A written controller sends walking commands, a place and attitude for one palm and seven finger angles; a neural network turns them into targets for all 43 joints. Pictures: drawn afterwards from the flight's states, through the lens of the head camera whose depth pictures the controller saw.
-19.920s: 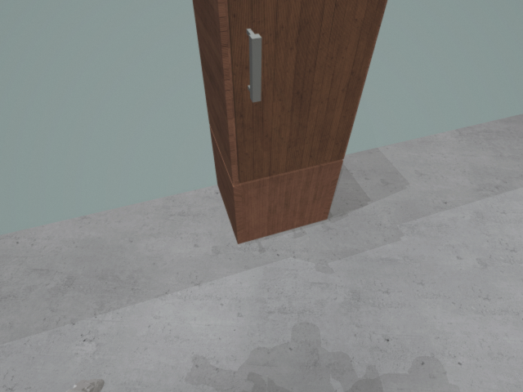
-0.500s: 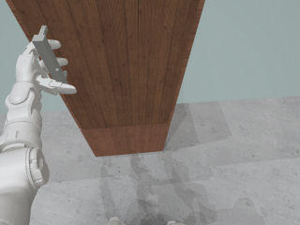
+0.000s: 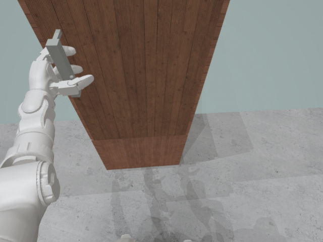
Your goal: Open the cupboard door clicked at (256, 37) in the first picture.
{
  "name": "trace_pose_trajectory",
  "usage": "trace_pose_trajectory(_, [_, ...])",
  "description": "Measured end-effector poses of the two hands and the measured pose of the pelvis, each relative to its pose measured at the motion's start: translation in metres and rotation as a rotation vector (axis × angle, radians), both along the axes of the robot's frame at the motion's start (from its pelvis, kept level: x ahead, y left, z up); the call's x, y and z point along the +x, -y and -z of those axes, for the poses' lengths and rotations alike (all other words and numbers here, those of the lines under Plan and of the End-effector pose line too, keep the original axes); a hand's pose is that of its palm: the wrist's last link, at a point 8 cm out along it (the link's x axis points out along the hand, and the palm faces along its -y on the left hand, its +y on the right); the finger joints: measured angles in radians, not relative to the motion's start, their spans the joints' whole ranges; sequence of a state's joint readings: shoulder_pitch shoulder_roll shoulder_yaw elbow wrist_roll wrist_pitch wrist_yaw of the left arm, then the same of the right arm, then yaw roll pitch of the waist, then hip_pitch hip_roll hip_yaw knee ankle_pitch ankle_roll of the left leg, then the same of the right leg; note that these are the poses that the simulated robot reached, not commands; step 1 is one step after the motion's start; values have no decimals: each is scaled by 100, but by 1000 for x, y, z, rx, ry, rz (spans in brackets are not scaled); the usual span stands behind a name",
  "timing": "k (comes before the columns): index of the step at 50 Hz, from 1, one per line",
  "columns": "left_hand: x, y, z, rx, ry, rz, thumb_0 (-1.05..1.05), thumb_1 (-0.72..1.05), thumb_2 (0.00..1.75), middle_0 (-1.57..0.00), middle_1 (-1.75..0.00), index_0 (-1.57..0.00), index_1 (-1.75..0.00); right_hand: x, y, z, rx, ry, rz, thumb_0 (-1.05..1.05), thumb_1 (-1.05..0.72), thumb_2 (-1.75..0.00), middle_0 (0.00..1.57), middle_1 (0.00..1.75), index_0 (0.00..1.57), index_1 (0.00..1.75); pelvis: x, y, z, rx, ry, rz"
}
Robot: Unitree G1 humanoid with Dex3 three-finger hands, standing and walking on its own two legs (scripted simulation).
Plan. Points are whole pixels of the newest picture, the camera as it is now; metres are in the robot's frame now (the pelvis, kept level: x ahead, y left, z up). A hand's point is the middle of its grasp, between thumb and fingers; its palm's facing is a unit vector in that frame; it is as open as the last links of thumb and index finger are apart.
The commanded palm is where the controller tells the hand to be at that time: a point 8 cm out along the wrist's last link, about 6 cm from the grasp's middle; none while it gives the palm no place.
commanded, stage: close the thumb around the handle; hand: left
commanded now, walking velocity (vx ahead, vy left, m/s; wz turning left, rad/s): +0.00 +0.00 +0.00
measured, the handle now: (67, 65) +0.53 +0.22 +0.13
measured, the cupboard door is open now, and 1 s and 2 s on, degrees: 0 22 40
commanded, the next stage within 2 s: pull the door open along its arc in 0.32 s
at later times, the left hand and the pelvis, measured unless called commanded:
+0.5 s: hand (74, 77) +0.48 +0.19 +0.13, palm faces +0.05 -1.00 +0.01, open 5.6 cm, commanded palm +0.45 +0.24 +0.13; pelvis -0.01 -0.01 +0.00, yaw +0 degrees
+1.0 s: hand (88, 121) +0.35 +0.14 +0.13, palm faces +0.26 -0.96 +0.10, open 5.9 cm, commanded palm +0.28 +0.19 +0.13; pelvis +0.01 -0.01 +0.01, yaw +0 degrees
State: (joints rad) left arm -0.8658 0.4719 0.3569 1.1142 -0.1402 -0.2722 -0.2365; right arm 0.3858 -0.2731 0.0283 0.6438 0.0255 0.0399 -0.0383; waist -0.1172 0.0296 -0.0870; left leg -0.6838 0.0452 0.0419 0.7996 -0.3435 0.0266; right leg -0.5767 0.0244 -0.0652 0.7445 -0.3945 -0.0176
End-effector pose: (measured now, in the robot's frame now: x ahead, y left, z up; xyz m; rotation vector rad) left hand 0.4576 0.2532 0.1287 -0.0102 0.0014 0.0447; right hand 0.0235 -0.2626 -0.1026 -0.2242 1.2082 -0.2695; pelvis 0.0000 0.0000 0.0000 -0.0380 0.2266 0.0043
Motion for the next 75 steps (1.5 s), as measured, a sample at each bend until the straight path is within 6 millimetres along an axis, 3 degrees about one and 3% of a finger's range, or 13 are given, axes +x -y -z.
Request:
trace_pose_trajectory(9, [2, 1, 0, 0, 3, -10, 0, 59, 77, -38, -132, -38, -131, -8, 1, 0, 0, -6, 14, 0, -91, -90, 20, 30, 20, 30, -1, 1, 0, 1, -2, 7])
trace_pose_trajectory(13, [1, 5, -1, 4, 12, 13, 1, 72, 82, -39, -134, -39, -133, -11, 3, 0, -2, -12, 22, 0, -91, -90, 20, 30, 20, 30, -1, 2, 0, 1, 1, 9])
trace_pose_trajectory(25, [0, 7, -1, 1, -1, -3, 0, 73, 86, -37, -135, -38, -135, -17, 10, -2, -12, -16, 27, 0, -91, -90, 20, 30, 20, 30, -5, 6, 0, 3, 1, 7])
trace_pose_trajectory(32, [-13, 9, 0, 0, 18, -5, 0, 73, 83, -36, -135, -37, -135, -10, 10, -2, 6, 6, 31, 0, -91, -90, 20, 30, 20, 30, -1, 7, -3, 8, 13, 18])
trace_pose_trajectory(37, [-34, 14, 1, -5, 37, 6, 0, 72, 79, -36, -135, -37, -135, 12, 7, -5, 28, 72, 27, 1, -91, -90, 20, 30, 20, 30, 5, 7, -6, 13, 38, 26])
trace_pose_trajectory(43, [-80, 28, 2, -25, 66, 15, 1, 70, 74, -37, -135, -36, -135, 61, -1, -13, 65, 223, -21, 1, -91, -90, 20, 30, 20, 30, 12, 6, -11, 20, 81, 30])
trace_pose_trajectory(52, [-158, 78, 2, -63, 40, -267, -1, 67, 75, -35, -135, -38, -135, 159, -32, -38, 131, 443, -212, 1, -91, -90, 20, 30, 20, 30, 12, 10, -14, 34, 149, 3])
trace_pose_trajectory(57, [-190, 105, 0, -53, -18, -344, -4, 67, 75, -36, -135, -39, -135, 194, -47, -59, 155, 520, -268, 1, -91, -90, 20, 30, 20, 30, 15, 18, -18, 39, 195, -8])
trace_pose_trajectory(64, [-225, 138, -2, -39, -41, -330, -3, 65, 71, -38, -135, -40, -135, 205, -46, -69, 184, 542, -281, 1, -91, -90, 20, 30, 20, 30, 20, 32, -20, 44, 236, -9])
trace_pose_trajectory(69, [-237, 154, -3, -10, -31, -345, -3, 66, 72, -39, -135, -40, -135, 194, -31, -56, 172, 489, -285, 1, -91, -90, 20, 30, 20, 30, 17, 41, -18, 49, 253, -29])
trace_pose_trajectory(75, [-237, 158, -2, 4, -15, -409, -3, 66, 77, -37, -135, -38, -135, 173, -11, -36, 144, 410, -288, 1, -91, -90, 20, 30, 20, 30, 8, 50, -16, 54, 263, -58])
